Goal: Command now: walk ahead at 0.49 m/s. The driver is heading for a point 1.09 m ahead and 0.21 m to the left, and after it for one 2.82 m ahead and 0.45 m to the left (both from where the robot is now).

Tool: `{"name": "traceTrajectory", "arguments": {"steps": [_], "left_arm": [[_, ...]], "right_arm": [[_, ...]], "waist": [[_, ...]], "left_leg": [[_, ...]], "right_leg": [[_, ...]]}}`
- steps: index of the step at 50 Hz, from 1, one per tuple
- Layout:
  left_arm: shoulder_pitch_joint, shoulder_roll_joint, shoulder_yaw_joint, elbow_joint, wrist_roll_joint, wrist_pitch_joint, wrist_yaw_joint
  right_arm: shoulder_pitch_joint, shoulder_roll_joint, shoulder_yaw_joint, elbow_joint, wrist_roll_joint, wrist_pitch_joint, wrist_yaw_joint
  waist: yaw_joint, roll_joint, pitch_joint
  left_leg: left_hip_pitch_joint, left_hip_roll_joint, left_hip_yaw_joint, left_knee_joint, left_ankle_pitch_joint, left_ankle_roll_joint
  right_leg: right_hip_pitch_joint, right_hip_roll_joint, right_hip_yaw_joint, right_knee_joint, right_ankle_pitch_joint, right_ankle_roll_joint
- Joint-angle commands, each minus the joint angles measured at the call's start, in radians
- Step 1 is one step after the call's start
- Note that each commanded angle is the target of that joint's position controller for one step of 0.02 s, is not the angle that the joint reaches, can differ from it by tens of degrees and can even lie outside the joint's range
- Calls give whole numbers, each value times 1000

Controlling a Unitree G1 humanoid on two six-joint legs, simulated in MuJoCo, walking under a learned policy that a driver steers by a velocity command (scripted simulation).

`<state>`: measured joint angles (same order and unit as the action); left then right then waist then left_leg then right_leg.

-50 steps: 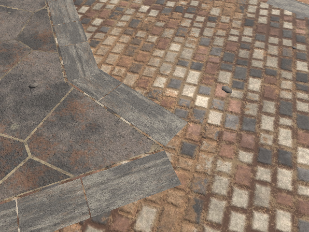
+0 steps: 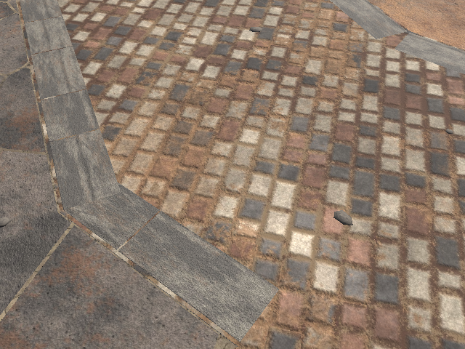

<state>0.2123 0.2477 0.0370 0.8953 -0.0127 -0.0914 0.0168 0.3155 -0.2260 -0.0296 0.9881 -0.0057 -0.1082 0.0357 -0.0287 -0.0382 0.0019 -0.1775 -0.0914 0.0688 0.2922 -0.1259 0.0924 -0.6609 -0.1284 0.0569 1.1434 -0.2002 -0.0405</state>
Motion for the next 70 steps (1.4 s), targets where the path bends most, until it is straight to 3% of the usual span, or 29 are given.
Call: {"name": "traceTrajectory", "arguments": {"steps": [1,10,12,14,15,16,17,18,19,21,24,32,37,40,42,43,44,45,46,47,49,54,59,63,66,67,68,69,70], "left_arm": [[37,47,14,-42,13,4,7],[-249,43,3,-133,-9,-17,-36],[-232,67,12,-142,-9,-29,-45],[-45,123,44,-94,-7,-39,-41],[162,200,71,-46,3,-44,-32],[291,315,101,-21,20,-34,-28],[305,222,77,-18,23,-33,-29],[213,157,55,-36,19,-37,-28],[118,117,41,-56,15,-37,-29],[20,62,25,-54,17,-41,-35],[27,72,33,-24,27,-47,-31],[85,129,51,9,26,-29,7],[157,152,62,34,8,0,12],[120,191,74,20,-2,16,16],[79,219,80,6,-9,30,20],[70,214,76,-7,-8,28,21],[130,86,41,-49,33,8,9],[127,66,23,-91,4,-42,-8],[-18,135,42,-123,-36,-70,-17],[-46,130,39,-137,-38,-80,-17],[-10,143,55,-113,5,-64,-2],[-77,101,52,-162,31,-16,3],[-249,69,34,-215,21,-25,-13],[-255,82,33,-222,31,-50,-43],[-95,123,47,-172,38,-64,-52],[-13,168,56,-155,49,-69,-51],[45,220,57,-163,71,-62,-48],[67,155,39,-148,56,-44,-51],[27,144,37,-176,23,-24,-54]], "right_arm": [[-40,-131,-20,-54,1,-18,-19],[114,-170,-32,-4,27,16,-38],[114,-176,-36,-2,29,27,-40],[75,-175,-33,-15,24,37,-41],[57,-131,-15,-40,10,35,-38],[164,-3,21,-58,12,15,-32],[164,-57,10,-41,37,-6,-30],[85,-150,-18,-64,61,-13,-32],[26,-153,-22,-79,59,-10,-38],[7,-123,-36,-83,41,16,-46],[31,-64,-37,-87,43,53,-41],[-201,-46,-40,-193,24,58,-13],[-340,-36,-32,-273,29,57,20],[-311,-70,-49,-301,31,61,31],[-116,-140,-89,-266,37,65,27],[51,-213,-127,-221,35,68,10],[101,-325,-150,-204,37,73,-11],[106,-320,-134,-239,22,55,-5],[104,-242,-113,-231,13,43,0],[41,-201,-101,-235,21,35,0],[-99,-136,-79,-274,21,30,-1],[-55,-180,-86,-275,22,24,-32],[14,-174,-82,-261,27,40,-51],[77,-139,-65,-223,14,52,-66],[-1,-145,-60,-236,5,53,-69],[-5,-133,-55,-252,-7,48,-67],[100,-95,-40,-252,-16,40,-65],[220,-92,-29,-228,-5,41,-52],[149,-187,-48,-238,5,55,-48]], "waist": [[47,77,55],[-48,90,82],[-22,97,74],[85,102,-22],[165,47,-174],[147,-207,-333],[158,-224,-393],[141,-147,-243],[108,-82,-165],[50,-59,-54],[15,-49,-5],[60,-7,71],[101,0,112],[48,-46,56],[-72,-66,-61],[-152,-21,-145],[-78,241,-207],[-54,241,-379],[-101,135,-282],[-62,101,-168],[31,35,-83],[45,63,-33],[-25,128,7],[-52,151,-31],[44,155,-89],[70,96,-169],[49,-98,-306],[22,-249,-448],[53,-144,-411]], "left_leg": [[-107,279,-208,-209,60,171],[143,325,-177,-124,52,113],[168,346,-215,-66,84,99],[135,292,-191,135,311,67],[-17,224,-137,413,262,31],[-428,55,-39,816,-128,-50],[-547,48,-199,1000,-418,-46],[-613,103,-223,1055,-355,-28],[-590,157,-196,1031,-262,-26],[-504,214,-190,921,-148,-32],[-469,219,-179,890,-74,-36],[-562,205,-122,529,196,-49],[-604,191,-43,402,115,-16],[-446,116,45,377,-25,32],[-167,32,84,328,-56,85],[121,30,12,256,-2,127],[448,284,-431,240,-3,245],[597,441,-919,41,-171,383],[550,411,-815,-13,-129,311],[405,374,-658,-7,-49,269],[128,293,-466,-25,128,213],[-46,222,-342,-75,279,203],[-53,165,-290,-34,223,128],[49,195,-282,89,415,78],[108,186,-272,277,568,31],[57,121,-237,441,464,-11],[-187,29,-200,778,-14,-81],[-330,-3,-199,965,-563,-136],[-382,37,-231,1045,-556,-150]], "right_leg": [[-23,-43,2,-135,158,27],[5,31,-43,-583,222,18],[76,49,-42,-633,141,-4],[342,102,-79,-683,94,-36],[646,-7,28,-650,116,-92],[1052,-270,434,-709,9,-230],[1059,-316,653,-825,-74,-259],[931,-287,501,-835,-59,-204],[793,-249,354,-857,4,-170],[595,-166,161,-941,81,-127],[512,-133,8,-988,230,-125],[585,-134,-187,-1024,288,-112],[750,-179,-247,-958,375,-99],[775,-181,-293,-812,772,-72],[729,-153,-317,-524,985,-45],[559,-107,-321,-263,810,-3],[138,37,-295,109,-76,51],[-73,167,-35,305,-418,55],[-179,113,39,317,-330,28],[-186,70,28,236,-229,8],[-29,0,30,87,-125,21],[25,14,-7,-153,26,90],[79,92,-28,-533,291,87],[158,133,-49,-644,379,39],[314,151,-68,-744,389,-23],[491,78,-3,-721,725,-62],[808,-144,223,-616,1204,-221],[953,-302,449,-632,1318,-370],[888,-262,469,-670,1132,-347]]}}
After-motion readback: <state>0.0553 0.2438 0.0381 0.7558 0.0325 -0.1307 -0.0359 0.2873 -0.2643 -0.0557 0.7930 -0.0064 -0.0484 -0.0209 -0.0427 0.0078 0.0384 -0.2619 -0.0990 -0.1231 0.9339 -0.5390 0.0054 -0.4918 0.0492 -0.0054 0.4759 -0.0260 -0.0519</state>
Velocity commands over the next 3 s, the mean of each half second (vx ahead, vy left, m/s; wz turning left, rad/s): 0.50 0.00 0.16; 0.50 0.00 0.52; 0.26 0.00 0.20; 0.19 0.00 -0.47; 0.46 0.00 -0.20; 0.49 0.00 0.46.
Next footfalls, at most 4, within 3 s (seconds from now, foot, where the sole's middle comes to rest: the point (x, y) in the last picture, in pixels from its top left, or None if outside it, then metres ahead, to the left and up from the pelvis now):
0.30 right None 0.34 -0.17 -0.78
0.86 left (195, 328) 0.58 0.12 -0.78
1.34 right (206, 232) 0.92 0.09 -0.78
1.74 left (160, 288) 0.71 0.23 -0.78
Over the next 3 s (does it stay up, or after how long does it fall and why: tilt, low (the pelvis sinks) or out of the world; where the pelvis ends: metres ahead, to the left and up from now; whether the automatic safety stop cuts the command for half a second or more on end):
stays up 1.24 0.12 -0.01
